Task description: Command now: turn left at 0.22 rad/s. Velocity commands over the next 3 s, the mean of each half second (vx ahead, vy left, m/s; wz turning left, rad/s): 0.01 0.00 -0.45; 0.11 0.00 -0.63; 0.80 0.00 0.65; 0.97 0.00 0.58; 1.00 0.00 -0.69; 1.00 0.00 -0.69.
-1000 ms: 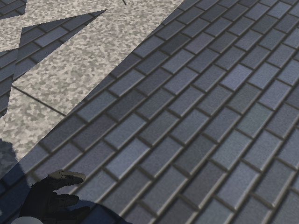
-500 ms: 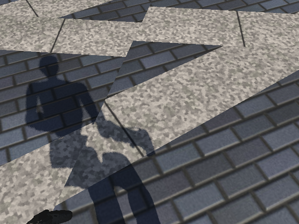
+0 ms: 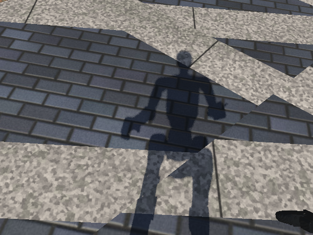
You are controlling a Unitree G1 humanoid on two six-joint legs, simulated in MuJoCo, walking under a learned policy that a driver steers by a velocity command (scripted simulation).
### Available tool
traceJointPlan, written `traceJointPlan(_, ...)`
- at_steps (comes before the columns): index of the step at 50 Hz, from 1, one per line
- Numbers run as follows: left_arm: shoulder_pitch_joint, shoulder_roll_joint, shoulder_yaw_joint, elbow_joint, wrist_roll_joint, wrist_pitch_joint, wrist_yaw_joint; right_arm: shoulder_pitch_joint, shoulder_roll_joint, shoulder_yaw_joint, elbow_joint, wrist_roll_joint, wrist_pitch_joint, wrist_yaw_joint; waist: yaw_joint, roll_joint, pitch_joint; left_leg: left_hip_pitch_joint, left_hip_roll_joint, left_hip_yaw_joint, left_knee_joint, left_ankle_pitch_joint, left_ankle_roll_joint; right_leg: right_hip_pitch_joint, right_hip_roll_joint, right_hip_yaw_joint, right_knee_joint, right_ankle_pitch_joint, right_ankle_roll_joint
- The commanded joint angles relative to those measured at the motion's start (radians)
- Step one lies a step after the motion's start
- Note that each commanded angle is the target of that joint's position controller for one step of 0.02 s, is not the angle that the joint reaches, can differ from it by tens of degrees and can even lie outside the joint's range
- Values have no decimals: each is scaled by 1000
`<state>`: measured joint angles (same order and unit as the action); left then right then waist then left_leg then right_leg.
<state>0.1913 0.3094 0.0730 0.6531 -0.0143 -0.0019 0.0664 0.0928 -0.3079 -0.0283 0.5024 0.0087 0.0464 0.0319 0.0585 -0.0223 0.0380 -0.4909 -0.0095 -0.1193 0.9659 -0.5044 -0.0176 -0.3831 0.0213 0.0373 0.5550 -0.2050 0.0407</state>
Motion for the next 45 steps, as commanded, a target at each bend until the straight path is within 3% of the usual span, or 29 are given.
traceJointPlan(1, -43, 115, 13, -58, -14, 20, -33, 102, 10, 3, -12, -8, -16, -7, -90, -65, -173, 284, -61, 170, -402, 215, -2, 42, -152, 168, -112, 378, -219)
traceJointPlan(2, 14, 41, -16, -37, -8, 12, -43, 140, 22, 4, 10, -18, -13, -11, -97, -74, -197, 445, -65, 164, -509, 292, 10, -32, -122, 136, -94, 211, -168)
traceJointPlan(3, 64, -14, -31, -23, 16, -1, -61, 173, -33, -5, 8, -31, -18, -15, -87, 70, -213, 574, 132, -76, -573, 382, 73, -157, -30, 51, 76, -184, -58)
traceJointPlan(4, 13, 1, -31, -79, 10, -14, -60, 114, -125, -17, 5, -65, -15, -14, -65, 339, -223, 361, 374, -309, -626, 373, 237, -175, -31, 36, 128, -430, -16)
traceJointPlan(5, -61, 104, -1, -85, -7, -12, -48, 54, -95, -18, -27, -78, -29, -19, -110, 227, -144, 287, 351, -294, -653, 316, 270, -151, -62, 58, 287, -396, 11)
traceJointPlan(6, -71, 120, 11, -82, -19, -7, -37, 31, -97, -22, -15, -73, -37, -28, -104, 185, -90, 297, 331, -261, -642, 347, 260, -231, -42, 31, 403, -368, 22)
traceJointPlan(8, 32, 110, 26, -38, -8, 15, -8, 38, -81, -21, 3, -39, -51, -48, -89, 132, -88, 373, 336, -215, -611, 491, 245, -323, -49, 58, 601, -341, 47)
traceJointPlan(10, 89, 77, 25, -26, -18, 32, -5, 19, -40, -11, 7, -35, -53, -63, -62, 121, -86, 355, 314, -111, -617, 603, 246, -316, -51, 44, 748, -292, 68)
traceJointPlan(12, 80, 68, 29, -39, -22, 43, -6, -4, -11, -7, 12, -40, -54, -77, -62, 127, -85, 365, 299, -32, -624, 612, 254, -335, -64, 24, 790, -218, 89)
traceJointPlan(15, 15, 20, 10, -86, -14, 48, -25, 8, -10, -16, 38, -31, -44, -92, -85, 128, -82, 427, 296, 43, -627, 598, 253, -337, -104, -6, 613, -146, 99)
traceJointPlan(18, -26, -17, -12, -131, -5, 49, -59, 26, -63, -42, 70, -27, -34, -88, -105, 162, -91, 435, 325, 103, -612, 671, 265, -231, -122, -54, 413, -196, 69)
traceJointPlan(22, 12, 41, 5, -142, -15, 60, -95, 11, -121, -71, 98, -2, -35, -60, -83, 188, -101, 419, 364, 160, -568, 772, 230, -85, -107, -113, 216, -178, 4)
traceJointPlan(24, 62, 50, 18, -132, -15, 63, -103, -5, -123, -77, 116, 18, -35, -56, -44, 167, -104, 397, 342, 223, -474, 730, 167, 26, -73, -148, 39, -79, -45)
traceJointPlan(25, 104, 79, 35, -118, -7, 59, -91, 40, -101, -75, 144, 20, -38, -52, -31, 98, -120, 346, 288, 278, -363, 642, 106, 137, -35, -133, -58, 35, -83)
traceJointPlan(26, 177, 190, 74, -120, -2, 50, -72, 56, -74, -70, 141, -4, -43, -49, -10, -100, -139, 138, 193, 335, -115, 383, 18, 332, -136, 80, -119, 377, -161)
traceJointPlan(27, 138, 288, 85, -168, 10, 37, -58, 2, -26, -49, 67, -50, -46, -52, -45, -349, -140, -216, 17, 286, 144, -144, -80, 447, -359, 487, -129, 606, -361)
traceJointPlan(28, 152, 230, 73, -174, 26, 16, -69, -68, -64, -58, 61, -34, -49, -52, 29, -207, -244, -232, 4, 91, 270, -160, -75, 420, -388, 526, -185, 450, -419)
traceJointPlan(29, 110, 200, 63, -172, 20, 3, -66, -92, -71, -60, 57, -8, -55, -50, 10, -158, -187, -258, 23, 68, 290, -83, -59, 383, -342, 445, -196, 328, -375)
traceJointPlan(30, 48, 168, 58, -176, 1, 4, -56, -83, -52, -57, 69, -7, -60, -53, -19, -104, -146, -259, 40, 49, 241, -5, -48, 341, -276, 379, -186, 243, -316)
traceJointPlan(31, -2, 150, 50, -195, -8, 12, -48, -83, -71, -63, 76, -17, -66, -60, -38, -93, -126, -247, 43, 42, 210, 41, -46, 292, -256, 360, -189, 251, -288)
traceJointPlan(34, -52, 130, 40, -219, 3, 23, -27, -42, -64, -63, 98, -20, -71, -58, -77, -94, -169, -147, -7, 50, 155, 145, -57, 216, -193, 315, -172, 351, -273)
traceJointPlan(39, -28, 151, 52, -221, -5, 32, -12, -57, -34, -48, 95, -12, -70, -59, -61, -100, -171, -84, -62, 18, -75, 176, -67, 193, -153, 391, -155, 243, -263)
traceJointPlan(41, -50, 138, 45, -225, 4, 37, -15, -20, -42, -48, 110, -7, -69, -54, -62, -130, -192, -39, -44, 29, -120, 177, -64, 199, -164, 385, -131, 267, -258)
traceJointPlan(42, -35, 112, 34, -219, 5, 35, -20, 8, -44, -45, 124, -5, -71, -50, -44, -122, -228, 9, -27, 51, -144, 186, -55, 191, -163, 375, -142, 110, -258)
traceJointPlan(43, 0, 96, 23, -201, 2, 28, -30, 17, -41, -43, 125, 3, -76, -42, -24, -132, -232, 64, -14, 73, -162, 184, -39, 158, -163, 390, -174, -165, -261)
traceJointPlan(45, 32, 99, 8, -162, 6, 8, -55, 39, -34, -41, 125, 22, -92, -25, -26, -182, -144, 146, 0, 117, -196, 131, 4, 53, -189, 444, -243, -511, -270)
